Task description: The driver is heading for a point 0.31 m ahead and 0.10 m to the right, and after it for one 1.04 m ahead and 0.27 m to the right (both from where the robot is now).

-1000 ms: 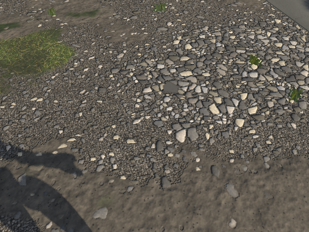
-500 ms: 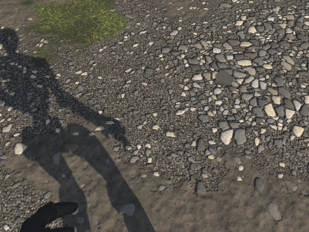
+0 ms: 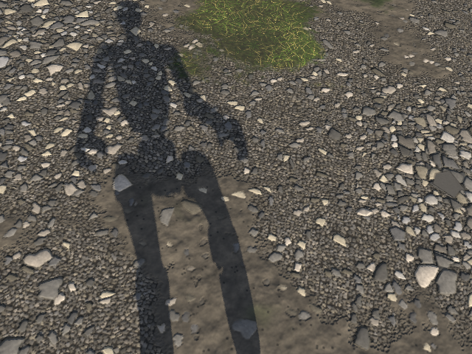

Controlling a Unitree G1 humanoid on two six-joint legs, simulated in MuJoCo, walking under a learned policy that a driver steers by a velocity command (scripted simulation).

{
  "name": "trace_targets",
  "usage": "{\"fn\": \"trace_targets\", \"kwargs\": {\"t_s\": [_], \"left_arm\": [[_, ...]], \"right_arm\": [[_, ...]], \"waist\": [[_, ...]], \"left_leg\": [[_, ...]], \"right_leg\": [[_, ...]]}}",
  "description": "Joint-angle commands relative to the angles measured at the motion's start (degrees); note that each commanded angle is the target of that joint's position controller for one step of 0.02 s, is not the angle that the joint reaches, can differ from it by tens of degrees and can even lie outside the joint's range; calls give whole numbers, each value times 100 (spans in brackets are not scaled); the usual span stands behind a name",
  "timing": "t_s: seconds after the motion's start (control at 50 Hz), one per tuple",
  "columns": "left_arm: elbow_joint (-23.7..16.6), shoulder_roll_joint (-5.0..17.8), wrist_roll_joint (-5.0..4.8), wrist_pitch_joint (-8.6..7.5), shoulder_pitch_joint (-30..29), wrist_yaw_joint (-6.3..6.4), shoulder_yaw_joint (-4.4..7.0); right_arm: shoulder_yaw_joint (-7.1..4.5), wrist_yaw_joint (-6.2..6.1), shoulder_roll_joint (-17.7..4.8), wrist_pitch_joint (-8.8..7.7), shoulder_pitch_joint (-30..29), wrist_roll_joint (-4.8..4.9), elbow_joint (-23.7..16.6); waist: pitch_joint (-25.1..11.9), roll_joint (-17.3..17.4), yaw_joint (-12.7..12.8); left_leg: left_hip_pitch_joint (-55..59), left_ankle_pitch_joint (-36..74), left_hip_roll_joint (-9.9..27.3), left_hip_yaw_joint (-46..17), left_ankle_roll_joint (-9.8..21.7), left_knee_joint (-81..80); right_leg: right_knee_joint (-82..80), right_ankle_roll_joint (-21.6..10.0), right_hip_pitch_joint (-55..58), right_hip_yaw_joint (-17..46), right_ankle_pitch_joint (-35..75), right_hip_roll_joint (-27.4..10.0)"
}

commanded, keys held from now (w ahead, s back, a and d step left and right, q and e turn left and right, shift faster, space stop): e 0.58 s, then w+e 0.34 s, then w+q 0.08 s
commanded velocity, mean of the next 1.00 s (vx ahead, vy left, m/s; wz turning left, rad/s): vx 0.12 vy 0.00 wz -0.38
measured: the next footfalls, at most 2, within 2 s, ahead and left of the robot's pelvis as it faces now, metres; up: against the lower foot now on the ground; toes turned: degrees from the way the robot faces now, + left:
right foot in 0.22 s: +0.04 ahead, -0.15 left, +0.00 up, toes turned -3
right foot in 0.92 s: +0.02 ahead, -0.17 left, +0.00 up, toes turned -31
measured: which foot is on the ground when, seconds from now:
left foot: down 0.00-0.92, up 0.94-1.00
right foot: up 0.00-0.20, down 0.22-0.46, up 0.48-0.90, down 0.92-1.00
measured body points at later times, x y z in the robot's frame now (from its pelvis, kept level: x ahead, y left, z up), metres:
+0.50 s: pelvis +0.01 +0.00 -0.01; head +0.04 +0.01 +0.43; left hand +0.22 +0.25 -0.12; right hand +0.11 -0.30 -0.09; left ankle +0.03 +0.09 -0.74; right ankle -0.01 -0.14 -0.73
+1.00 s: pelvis +0.05 -0.08 -0.01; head +0.06 -0.11 +0.44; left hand +0.32 +0.07 -0.09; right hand -0.02 -0.39 -0.13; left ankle +0.04 +0.08 -0.68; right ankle -0.01 -0.15 -0.74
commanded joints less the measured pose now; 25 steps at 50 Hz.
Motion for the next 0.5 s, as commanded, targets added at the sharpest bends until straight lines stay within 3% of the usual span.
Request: {"fn": "trace_targets", "kwargs": {"t_s": [0.02,0.06,0.12,0.18,0.2,0.22,0.24,0.26,0.28,0.32,0.36,0.4,0.44,0.46,0.48,0.5], "left_arm": [[-212,154,-43,-43,93,-30,-25],[-192,-1,-44,-33,35,-92,-118],[-247,222,-91,-18,-30,-142,-101],[-262,339,-111,-52,138,-147,-83],[-267,348,-77,-76,204,-156,-95],[-314,497,-35,-94,208,-154,-76],[-353,820,-20,-105,188,-136,3],[-288,832,-122,-93,258,-138,51],[-341,737,-134,-89,270,-144,49],[-425,705,-69,-82,318,-100,51],[-526,713,-55,-125,255,-85,61],[-595,763,-107,-133,86,-93,97],[-718,722,-230,-5,-260,-55,114],[-801,554,-209,43,-217,-36,79],[-858,298,-180,60,18,-27,12],[-889,546,-91,34,114,-22,78]], "right_arm": [[-68,-50,-434,-153,-344,-49,-359],[-31,-36,-349,-160,-326,-103,-223],[-81,33,-559,-144,-252,-151,-36],[-146,9,-736,-92,-382,-15,55],[-166,-12,-756,-86,-279,33,122],[-192,-46,-757,-102,-154,42,147],[-207,-73,-709,-138,-17,-47,69],[-210,-99,-627,-154,-122,-114,-10],[-218,-124,-562,-144,-368,-116,-56],[-216,-137,-315,-77,-645,-66,-168],[-230,-73,-201,-64,-598,-26,-242],[-253,0,-196,-125,-455,16,-226],[-307,69,-264,-203,-63,45,-62],[-392,68,-540,-201,84,-5,-30],[-497,46,-1008,-151,-30,-73,-76],[-460,59,-942,-182,64,-167,-154]], "waist": [[-1073,891,72],[-984,1012,-22],[-631,1081,-172],[-401,958,-32],[-399,833,28],[-483,630,-13],[-617,17,-229],[-746,-537,-231],[-700,-720,-102],[-606,-1022,53],[-628,-1167,44],[-677,-945,-47],[-847,-763,-241],[-924,-275,-169],[-683,1272,98],[-707,1926,-39]], "left_leg": [[1065,1968,1176,-868,786,-768],[897,1536,1147,-736,774,-826],[645,799,1305,-928,918,-912],[736,1050,1385,-1036,899,-625],[792,1240,1325,-957,766,-490],[826,1157,1183,-833,561,-275],[703,878,801,-465,327,79],[669,579,356,112,61,367],[544,275,101,480,-144,754],[-86,-315,-138,512,-270,1199],[-550,-1496,-207,287,-232,1457],[-553,-1687,-116,155,-206,1169],[338,-231,-57,221,-216,-113],[918,416,433,-173,-92,-436],[1234,1091,1376,-1344,446,-846],[1143,1973,2429,-2386,1295,-1073]], "right_leg": [[-649,111,246,157,392,-253],[-1546,111,849,120,362,-353],[-2241,42,1318,-40,-44,-279],[-3103,-132,1439,-190,273,-149],[-3593,-223,1596,-161,905,-145],[-3674,-342,1748,83,1737,-268],[-3384,-526,1892,423,2964,-516],[-3479,-842,1776,792,2801,-634],[-3748,-1049,1694,1202,2507,-807],[-4048,-1434,1919,1991,2311,-1142],[-4137,-1646,2233,2348,2436,-1324],[-3974,-1562,2342,2331,2658,-1236],[-3612,-1177,2013,1980,2363,-842],[-3106,-886,1507,1667,1600,-519],[-2118,-478,409,709,49,289],[-810,-228,-5,395,-1751,340]]}}
Over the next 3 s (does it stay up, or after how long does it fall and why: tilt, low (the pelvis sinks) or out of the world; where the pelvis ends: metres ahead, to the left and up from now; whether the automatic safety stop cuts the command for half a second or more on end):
stays up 0.30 -0.21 0.00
